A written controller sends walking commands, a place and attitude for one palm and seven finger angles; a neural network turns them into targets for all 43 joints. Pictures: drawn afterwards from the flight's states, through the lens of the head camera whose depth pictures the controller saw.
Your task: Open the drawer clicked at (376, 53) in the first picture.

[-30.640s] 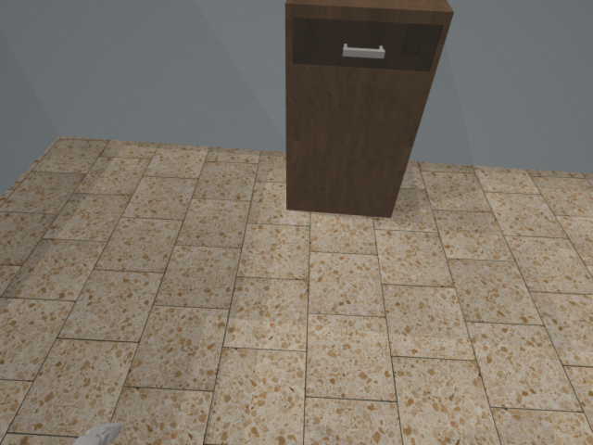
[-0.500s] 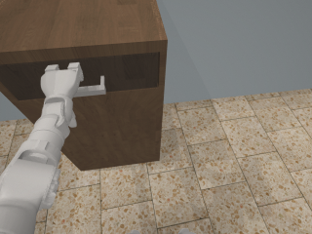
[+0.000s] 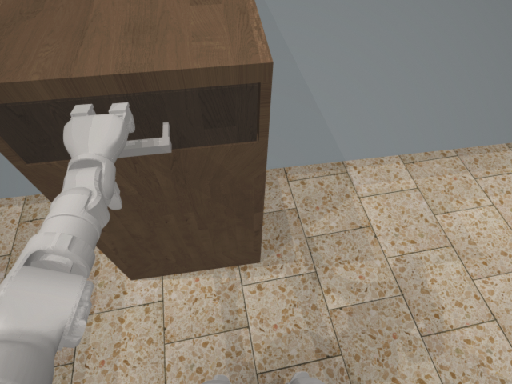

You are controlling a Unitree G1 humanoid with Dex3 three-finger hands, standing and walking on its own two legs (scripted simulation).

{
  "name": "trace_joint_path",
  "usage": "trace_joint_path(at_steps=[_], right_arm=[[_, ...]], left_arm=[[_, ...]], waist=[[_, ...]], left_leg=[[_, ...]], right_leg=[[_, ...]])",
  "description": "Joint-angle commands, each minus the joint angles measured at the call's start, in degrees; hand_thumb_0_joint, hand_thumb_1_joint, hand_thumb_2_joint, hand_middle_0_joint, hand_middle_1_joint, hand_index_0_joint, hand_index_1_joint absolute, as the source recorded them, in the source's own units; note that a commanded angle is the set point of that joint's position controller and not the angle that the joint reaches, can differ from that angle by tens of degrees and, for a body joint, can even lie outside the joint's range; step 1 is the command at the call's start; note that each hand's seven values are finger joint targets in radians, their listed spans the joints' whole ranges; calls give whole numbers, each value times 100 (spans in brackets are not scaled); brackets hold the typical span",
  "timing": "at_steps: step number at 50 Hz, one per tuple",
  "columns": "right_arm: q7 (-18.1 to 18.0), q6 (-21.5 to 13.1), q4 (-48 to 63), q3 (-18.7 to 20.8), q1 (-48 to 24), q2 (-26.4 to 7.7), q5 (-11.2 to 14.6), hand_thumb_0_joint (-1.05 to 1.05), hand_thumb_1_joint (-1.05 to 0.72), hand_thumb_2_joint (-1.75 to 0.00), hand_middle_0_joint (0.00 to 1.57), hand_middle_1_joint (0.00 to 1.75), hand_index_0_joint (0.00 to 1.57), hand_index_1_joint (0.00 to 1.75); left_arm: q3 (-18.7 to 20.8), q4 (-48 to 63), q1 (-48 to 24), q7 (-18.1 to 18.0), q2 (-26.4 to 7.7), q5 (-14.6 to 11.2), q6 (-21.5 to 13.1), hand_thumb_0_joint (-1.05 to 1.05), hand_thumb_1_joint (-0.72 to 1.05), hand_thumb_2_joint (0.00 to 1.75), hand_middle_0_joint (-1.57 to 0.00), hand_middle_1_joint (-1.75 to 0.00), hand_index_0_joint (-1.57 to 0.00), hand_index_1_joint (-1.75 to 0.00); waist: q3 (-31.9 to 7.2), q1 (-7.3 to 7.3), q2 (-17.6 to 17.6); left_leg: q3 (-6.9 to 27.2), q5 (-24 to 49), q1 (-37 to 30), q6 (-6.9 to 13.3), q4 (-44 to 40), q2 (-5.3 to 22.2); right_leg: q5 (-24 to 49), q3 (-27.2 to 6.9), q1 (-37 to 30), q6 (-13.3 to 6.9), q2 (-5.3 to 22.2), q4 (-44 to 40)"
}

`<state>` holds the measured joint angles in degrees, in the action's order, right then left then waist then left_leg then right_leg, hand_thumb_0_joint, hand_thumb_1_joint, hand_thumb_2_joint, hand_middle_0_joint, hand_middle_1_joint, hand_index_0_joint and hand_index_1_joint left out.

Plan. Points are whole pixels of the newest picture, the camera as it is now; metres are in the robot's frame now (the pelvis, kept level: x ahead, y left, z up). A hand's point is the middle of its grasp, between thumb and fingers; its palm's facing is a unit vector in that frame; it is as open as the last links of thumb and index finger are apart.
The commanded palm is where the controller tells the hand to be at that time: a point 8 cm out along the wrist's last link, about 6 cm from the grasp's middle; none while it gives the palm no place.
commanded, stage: lift the fingers back up to retry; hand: left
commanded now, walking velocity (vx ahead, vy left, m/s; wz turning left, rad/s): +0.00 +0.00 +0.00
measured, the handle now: (133, 139) +0.52 +0.23 +0.05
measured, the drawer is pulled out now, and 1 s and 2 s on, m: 0.00 0.00 0.00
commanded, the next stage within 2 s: re-aim the fingers above the handle in 0.80 s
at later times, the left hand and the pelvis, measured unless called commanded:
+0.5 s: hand (110, 152) +0.47 +0.25 +0.07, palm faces -0.04 -0.01 -1.00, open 13.6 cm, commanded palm +0.46 +0.23 +0.15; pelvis +0.02 +0.00 +0.01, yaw +1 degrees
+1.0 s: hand (109, 139) +0.47 +0.24 +0.10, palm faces -0.01 -0.01 -1.00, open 13.6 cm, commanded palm +0.46 +0.24 +0.16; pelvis +0.04 +0.00 +0.02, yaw +1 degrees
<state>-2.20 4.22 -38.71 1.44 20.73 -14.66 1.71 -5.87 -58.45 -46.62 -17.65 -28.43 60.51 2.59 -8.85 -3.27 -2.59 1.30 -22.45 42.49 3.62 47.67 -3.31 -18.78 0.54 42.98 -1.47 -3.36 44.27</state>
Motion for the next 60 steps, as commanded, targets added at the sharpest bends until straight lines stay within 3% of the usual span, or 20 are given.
trace_joint_path(at_steps=[1,3,5,6,8,14,19,20,26,28,33,34,38,46,51,54,55,56,59,60], right_arm=[[-27,-168,388,300,540,-901,-2,0,-90,-90,20,30,20,30],[-37,-161,393,304,519,-921,-1,0,-90,-90,20,30,20,30],[-43,-180,408,310,497,-870,-3,0,-90,-90,20,30,20,30],[-51,-180,397,319,479,-867,-3,0,-90,-90,20,30,20,30],[-65,-182,405,311,456,-851,-6,0,-90,-90,20,30,20,30],[-127,-234,397,299,368,-832,11,0,-90,-90,20,30,20,30],[-126,-288,405,338,305,-788,-11,0,-90,-90,20,30,20,30],[-131,-297,365,346,310,-814,-16,0,-90,-90,20,30,20,30],[-100,-305,372,377,172,-790,-33,0,-90,-90,20,30,20,30],[-96,-286,375,370,108,-819,-40,0,-90,-90,20,30,20,30],[-104,-221,370,322,-82,-806,9,0,-90,-90,20,30,20,30],[-90,-216,386,310,-111,-771,25,0,-90,-90,20,30,20,30],[-89,-196,461,331,-176,-785,-3,0,-90,-90,20,30,20,30],[-55,-115,485,327,-284,-771,22,0,-90,-90,20,30,20,30],[-130,-77,471,261,-309,-802,36,0,-90,-90,20,30,20,30],[-155,-73,513,274,-281,-797,22,0,-90,-90,20,30,20,30],[-164,-59,514,276,-287,-790,29,0,-90,-90,20,30,20,30],[-154,-63,526,269,-298,-770,35,0,-90,-90,20,30,20,30],[-158,-80,518,295,-258,-801,36,0,-90,-90,20,30,20,30],[-154,-82,553,293,-267,-782,29,0,-90,-90,20,30,20,30]], left_arm=[[12,301,-1721,161,-587,-54,-18,0,-50,30,-30,-120,-30,-120],[217,490,-1964,146,-874,-85,-23,0,-50,30,-30,-120,-30,-120],[142,720,-2138,127,-775,-106,-44,0,-50,30,-30,-120,-30,-120],[301,768,-2092,113,-947,-100,-52,0,-50,30,-30,-120,-30,-120],[199,890,-2286,143,-811,-159,-73,0,-50,30,-30,-120,-30,-120],[351,1284,-2581,138,-1118,-95,-235,0,-50,30,-30,-120,-30,-120],[231,1828,-2739,125,-919,-129,-375,0,-50,30,-30,-120,-30,-120],[463,1955,-2799,101,-1171,-128,-399,0,-50,30,-30,-120,-30,-120],[471,2619,-2829,58,-1142,-148,-388,0,-50,30,-30,-120,-30,-120],[739,2732,-2720,57,-1456,-168,-324,0,-50,30,-30,-120,-30,-120],[775,2518,-2514,163,-1494,-176,-130,0,-50,30,-30,-120,-30,-120],[607,2416,-2440,195,-1285,-183,-98,0,-50,30,-30,-120,-30,-120],[730,2703,-2320,280,-1409,-200,-158,0,-50,30,-30,-120,-30,-120],[441,2431,-2031,419,-1013,-161,-16,0,-50,30,-30,-120,-30,-120],[564,1931,-2151,498,-1294,-146,9,0,-50,30,-30,-120,-30,-120],[755,2118,-2181,515,-1567,-132,-101,0,-50,30,-30,-120,-30,-120],[757,2091,-2112,511,-1571,-108,-115,0,-50,30,-30,-120,-30,-120],[534,2056,-2119,524,-1297,-125,-119,0,-50,30,-30,-120,-30,-120],[842,2122,-2107,510,-1638,-146,-230,0,-50,30,-30,-120,-30,-120],[726,2141,-2015,508,-1489,-154,-232,0,-50,30,-30,-120,-30,-120]], waist=[[-1295,-320,339],[-1408,-293,294],[-1649,-278,97],[-1738,-233,73],[-1756,-284,145],[-1735,-246,-47],[-1985,-239,-283],[-2021,-198,-291],[-2365,-110,-478],[-2448,-13,-419],[-2058,19,-155],[-1915,-4,-192],[-2242,108,-212],[-1920,82,22],[-1562,31,297],[-1952,139,42],[-1923,132,55],[-1777,73,13],[-1830,140,-26],[-1864,140,-21]], left_leg=[[66,991,-895,-46,-674,190],[100,982,-956,-48,-745,200],[101,1118,-1207,-52,-768,198],[94,1221,-1279,-54,-776,210],[124,1300,-1355,-50,-830,205],[140,1476,-1600,-45,-986,203],[168,2108,-2243,-84,-993,221],[189,2271,-2310,-104,-1000,236],[229,3407,-2917,-213,-971,257],[213,3696,-2899,-231,-1002,243],[142,3494,-2633,-184,-1179,204],[127,3458,-2627,-174,-1196,198],[106,3778,-2796,-179,-1190,189],[64,3431,-2695,-163,-1243,182],[-4,2553,-2210,-95,-1391,115],[-39,2732,-2255,-97,-1369,98],[-44,2714,-2244,-103,-1353,93],[-49,2661,-2246,-101,-1365,96],[-47,2674,-2217,-97,-1372,116],[-60,2671,-2232,-94,-1375,102]], right_leg=[[479,17,-676,-73,-10,-637],[474,-4,-833,-87,0,-679],[535,-4,-914,-83,0,-671],[616,-21,-1006,-87,1,-683],[674,-10,-1119,-84,1,-750],[800,-44,-1336,-94,18,-867],[1101,-13,-1378,-105,-1,-914],[1214,3,-1420,-118,-3,-898],[1719,46,-1638,-110,-18,-913],[1969,36,-1938,-122,-10,-933],[2144,25,-2264,-124,33,-1034],[2125,35,-2192,-115,40,-1045],[2393,-7,-2471,-124,61,-1043],[2232,10,-2328,-109,72,-1100],[1993,-43,-2462,-103,117,-1193],[2213,-95,-2732,-115,141,-1126],[2211,-97,-2708,-117,135,-1118],[2138,-80,-2571,-114,131,-1155],[2132,-105,-2644,-124,123,-1137],[2147,-102,-2669,-116,119,-1144]])
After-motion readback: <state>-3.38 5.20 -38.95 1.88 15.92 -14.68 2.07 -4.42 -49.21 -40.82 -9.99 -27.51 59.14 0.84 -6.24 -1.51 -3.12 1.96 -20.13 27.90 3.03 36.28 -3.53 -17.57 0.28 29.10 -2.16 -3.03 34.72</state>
